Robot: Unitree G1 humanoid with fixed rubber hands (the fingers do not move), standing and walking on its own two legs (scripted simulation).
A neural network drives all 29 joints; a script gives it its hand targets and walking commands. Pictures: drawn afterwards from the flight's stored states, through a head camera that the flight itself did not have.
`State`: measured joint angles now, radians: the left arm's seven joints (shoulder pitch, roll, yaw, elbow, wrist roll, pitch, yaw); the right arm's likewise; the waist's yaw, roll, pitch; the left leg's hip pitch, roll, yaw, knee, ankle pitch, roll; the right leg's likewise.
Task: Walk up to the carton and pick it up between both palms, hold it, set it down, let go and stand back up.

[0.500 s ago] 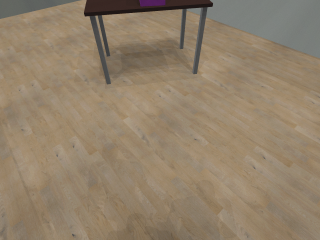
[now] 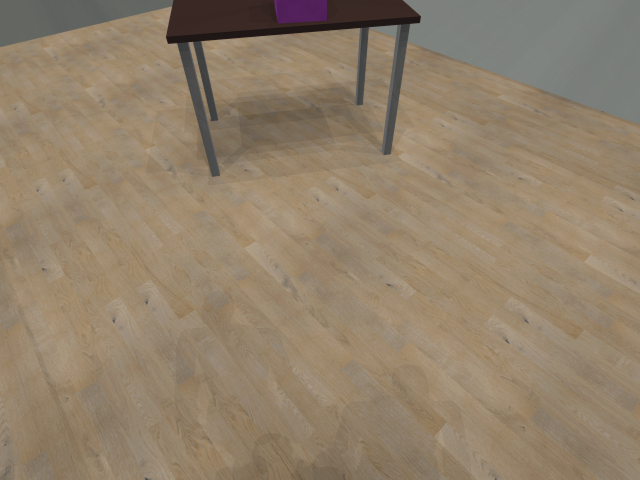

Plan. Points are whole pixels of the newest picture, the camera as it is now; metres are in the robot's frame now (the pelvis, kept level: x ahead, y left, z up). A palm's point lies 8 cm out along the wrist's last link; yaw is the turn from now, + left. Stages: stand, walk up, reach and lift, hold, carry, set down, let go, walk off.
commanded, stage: stand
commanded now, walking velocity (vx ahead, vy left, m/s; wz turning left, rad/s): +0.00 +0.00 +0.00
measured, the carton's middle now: out of the picture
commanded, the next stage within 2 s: walk up in 1.96 s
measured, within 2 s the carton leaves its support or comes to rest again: neither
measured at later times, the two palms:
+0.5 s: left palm out of the picture -0.02 +0.21 -0.15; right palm out of the picture -0.02 -0.19 -0.15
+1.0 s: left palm out of the picture -0.03 +0.21 -0.15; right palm out of the picture -0.03 -0.18 -0.15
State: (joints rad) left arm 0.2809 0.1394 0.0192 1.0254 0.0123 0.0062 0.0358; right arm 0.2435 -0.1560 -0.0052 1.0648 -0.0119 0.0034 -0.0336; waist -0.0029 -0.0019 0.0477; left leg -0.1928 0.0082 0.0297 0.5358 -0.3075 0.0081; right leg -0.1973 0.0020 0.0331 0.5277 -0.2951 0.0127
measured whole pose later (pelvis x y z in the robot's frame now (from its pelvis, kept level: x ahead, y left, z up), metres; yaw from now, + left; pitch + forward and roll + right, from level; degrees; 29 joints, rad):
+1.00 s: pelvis +0.00 +0.02 +0.00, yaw +0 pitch -3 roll +0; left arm 0.30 0.10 0.00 1.18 0.01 0.01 0.05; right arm 0.28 -0.10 0.01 1.18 -0.01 -0.01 -0.04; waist 0.00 -0.01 0.05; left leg -0.16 -0.02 0.04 0.48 -0.28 0.03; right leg -0.16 -0.02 0.05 0.46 -0.26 0.04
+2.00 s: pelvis +0.01 +0.03 +0.01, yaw +0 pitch -2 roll +0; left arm 0.30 0.09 0.00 1.17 0.01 0.00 0.05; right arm 0.29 -0.10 0.00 1.17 -0.01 -0.02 -0.04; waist -0.01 -0.01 0.05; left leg -0.14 -0.03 0.05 0.45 -0.28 0.05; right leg -0.14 -0.04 0.05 0.44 -0.27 0.06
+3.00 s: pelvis +0.33 -0.06 -0.01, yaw +2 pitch +0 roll +0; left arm 0.57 0.10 0.07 1.12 0.03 -0.07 0.02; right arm 0.06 -0.20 -0.04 0.99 -0.03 0.00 0.07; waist 0.09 0.03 0.05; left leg -0.55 0.11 0.10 0.68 -0.16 -0.02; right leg 0.16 -0.06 -0.15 0.28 -0.43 0.05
